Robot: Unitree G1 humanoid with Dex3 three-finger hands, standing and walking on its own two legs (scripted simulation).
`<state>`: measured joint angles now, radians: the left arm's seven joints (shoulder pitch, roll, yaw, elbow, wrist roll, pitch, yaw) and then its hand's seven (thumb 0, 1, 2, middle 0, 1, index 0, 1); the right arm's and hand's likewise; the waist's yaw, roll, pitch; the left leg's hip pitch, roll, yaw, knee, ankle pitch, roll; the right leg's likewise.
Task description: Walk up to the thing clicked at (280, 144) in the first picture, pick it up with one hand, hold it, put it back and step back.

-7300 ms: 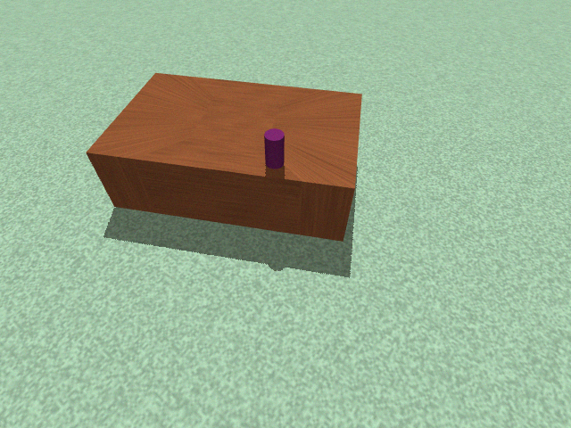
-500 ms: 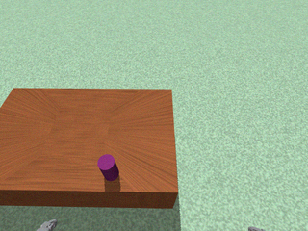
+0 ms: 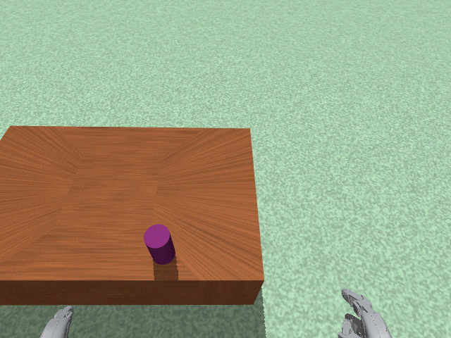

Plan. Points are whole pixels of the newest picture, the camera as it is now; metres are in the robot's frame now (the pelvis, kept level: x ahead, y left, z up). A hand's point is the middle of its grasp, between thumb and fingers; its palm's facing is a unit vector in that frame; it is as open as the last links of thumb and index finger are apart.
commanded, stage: go down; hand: left
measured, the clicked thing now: (160, 245) +0.43 +0.19 -0.36
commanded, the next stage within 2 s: none
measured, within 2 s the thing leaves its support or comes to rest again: neither
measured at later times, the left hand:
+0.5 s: hand out of the picture +0.15 +0.25 -0.12, palm faces +0.08 -0.94 -0.34, open 17.2 cm
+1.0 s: hand (57, 275) +0.26 +0.32 -0.08, palm faces +0.18 -0.95 -0.25, open 17.3 cm
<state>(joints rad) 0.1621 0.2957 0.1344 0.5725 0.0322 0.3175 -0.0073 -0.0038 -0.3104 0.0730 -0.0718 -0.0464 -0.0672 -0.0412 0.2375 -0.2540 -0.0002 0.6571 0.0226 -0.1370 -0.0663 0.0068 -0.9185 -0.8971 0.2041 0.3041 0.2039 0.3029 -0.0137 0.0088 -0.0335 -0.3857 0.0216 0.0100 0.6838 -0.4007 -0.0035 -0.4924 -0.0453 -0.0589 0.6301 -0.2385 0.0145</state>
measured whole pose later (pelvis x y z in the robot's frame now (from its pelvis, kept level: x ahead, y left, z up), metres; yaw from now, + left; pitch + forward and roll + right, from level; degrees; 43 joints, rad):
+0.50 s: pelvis +0.00 +0.01 -0.03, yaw +1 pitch +10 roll -2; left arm 0.35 0.32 0.13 0.19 0.00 0.50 -0.01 -0.01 -0.50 0.05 -0.09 -0.07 -0.08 -0.06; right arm 0.26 -0.24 0.02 0.60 0.02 -0.20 -0.13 0.01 -0.87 -0.89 0.21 0.30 0.21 0.30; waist -0.03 0.04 -0.13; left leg -0.59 0.02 -0.03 0.94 -0.53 0.00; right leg -0.67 -0.05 -0.08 0.86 -0.35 0.02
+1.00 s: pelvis -0.02 +0.00 -0.04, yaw +1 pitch +11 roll -2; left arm -0.13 0.53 0.34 0.60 -0.05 0.31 -0.21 -0.01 -0.52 0.05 -0.09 -0.06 -0.08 -0.07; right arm 0.29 -0.27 0.03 0.68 0.02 -0.30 -0.17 0.01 -0.88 -0.89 0.21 0.30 0.21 0.30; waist -0.06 0.00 -0.10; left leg -0.68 0.03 -0.04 0.99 -0.51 0.00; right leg -0.76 -0.05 -0.09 0.88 -0.32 0.01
